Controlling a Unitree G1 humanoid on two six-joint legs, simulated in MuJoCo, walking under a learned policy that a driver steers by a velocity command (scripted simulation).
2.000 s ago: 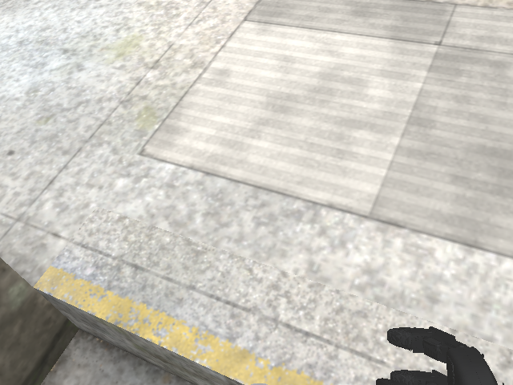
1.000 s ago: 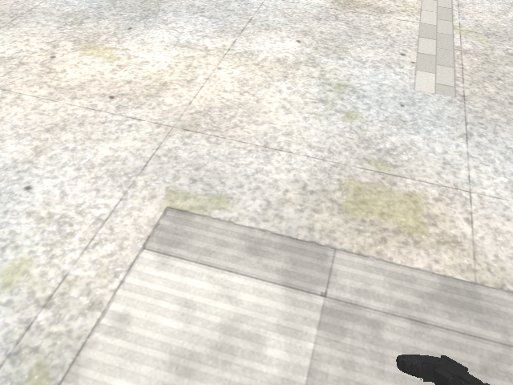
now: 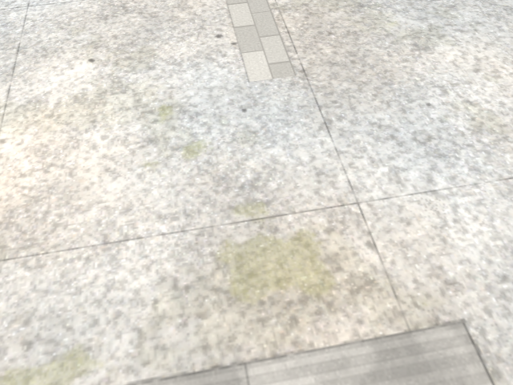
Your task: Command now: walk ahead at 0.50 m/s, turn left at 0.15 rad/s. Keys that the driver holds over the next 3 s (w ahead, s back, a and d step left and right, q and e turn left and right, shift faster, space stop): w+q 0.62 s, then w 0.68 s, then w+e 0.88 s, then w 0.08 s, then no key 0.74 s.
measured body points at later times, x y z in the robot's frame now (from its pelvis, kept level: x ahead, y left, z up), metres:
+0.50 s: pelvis +0.28 +0.08 +0.00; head +0.30 +0.10 +0.45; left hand +0.38 +0.36 -0.10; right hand +0.37 -0.19 -0.12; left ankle +0.24 +0.11 -0.74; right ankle +0.45 -0.08 -0.67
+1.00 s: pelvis +0.56 +0.12 +0.00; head +0.58 +0.11 +0.45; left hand +0.47 +0.37 -0.11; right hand +0.78 -0.07 -0.12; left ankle +0.53 +0.25 -0.67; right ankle +0.59 +0.04 -0.74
